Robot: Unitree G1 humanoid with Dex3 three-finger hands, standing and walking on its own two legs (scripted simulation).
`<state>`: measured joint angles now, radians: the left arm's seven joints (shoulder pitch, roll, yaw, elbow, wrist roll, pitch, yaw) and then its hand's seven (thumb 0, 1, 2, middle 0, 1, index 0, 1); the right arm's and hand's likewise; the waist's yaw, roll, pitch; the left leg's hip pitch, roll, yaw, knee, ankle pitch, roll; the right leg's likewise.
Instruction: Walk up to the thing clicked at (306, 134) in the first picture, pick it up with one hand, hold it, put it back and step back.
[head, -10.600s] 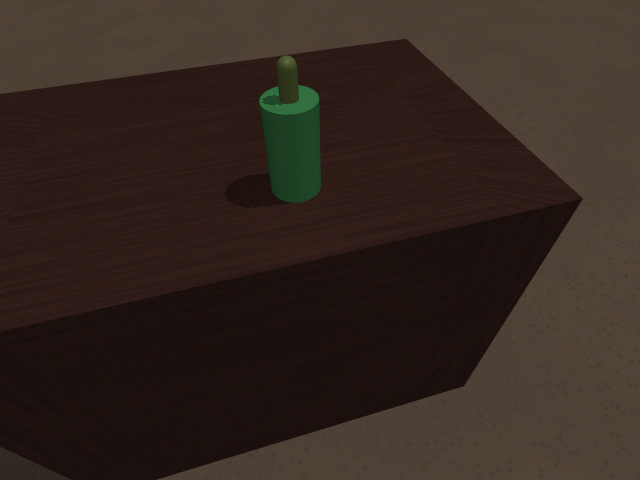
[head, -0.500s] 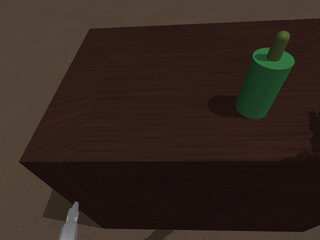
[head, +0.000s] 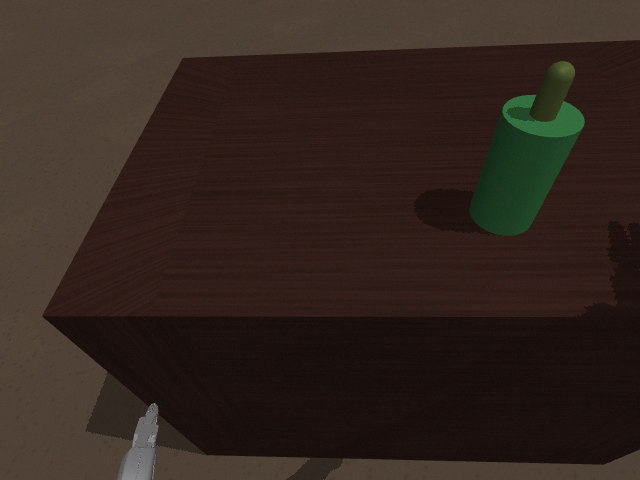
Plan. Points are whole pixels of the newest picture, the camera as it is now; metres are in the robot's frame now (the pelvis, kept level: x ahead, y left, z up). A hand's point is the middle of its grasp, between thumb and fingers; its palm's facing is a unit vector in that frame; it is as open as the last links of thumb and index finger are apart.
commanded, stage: go down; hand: right
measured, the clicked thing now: (526, 151) +0.50 -0.22 +0.15
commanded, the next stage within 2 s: approach in 0.36 s
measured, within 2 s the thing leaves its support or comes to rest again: neither
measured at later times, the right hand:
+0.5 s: hand out of the picture +0.38 -0.41 +0.23, palm faces +0.27 +0.96 +0.03, open 17.7 cm
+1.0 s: hand (613, 206) +0.44 -0.31 +0.12, palm faces +0.17 +0.98 +0.08, open 17.4 cm
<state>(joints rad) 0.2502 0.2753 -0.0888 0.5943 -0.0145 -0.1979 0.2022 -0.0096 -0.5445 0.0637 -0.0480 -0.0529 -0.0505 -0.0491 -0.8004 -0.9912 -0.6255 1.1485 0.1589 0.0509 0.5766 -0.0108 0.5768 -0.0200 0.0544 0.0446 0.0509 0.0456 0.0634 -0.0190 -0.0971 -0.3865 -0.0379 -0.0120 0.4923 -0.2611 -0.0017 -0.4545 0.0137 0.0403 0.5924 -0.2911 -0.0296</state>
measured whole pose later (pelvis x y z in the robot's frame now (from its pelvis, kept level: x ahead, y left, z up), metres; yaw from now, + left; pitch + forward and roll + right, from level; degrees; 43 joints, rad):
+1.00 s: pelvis +0.00 +0.01 -0.01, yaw +1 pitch +12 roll +2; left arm 0.27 0.24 -0.08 0.56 0.01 -0.21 0.15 -0.01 -0.53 0.04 -0.06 -0.06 -0.06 -0.05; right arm -0.77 -0.73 -0.53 1.15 0.18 -0.12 0.43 -0.01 0.50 -0.03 0.05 0.04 0.05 0.04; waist 0.10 0.02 -0.09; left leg -0.51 -0.05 -0.02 0.60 -0.30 0.00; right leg -0.57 0.00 0.03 0.68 -0.33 -0.02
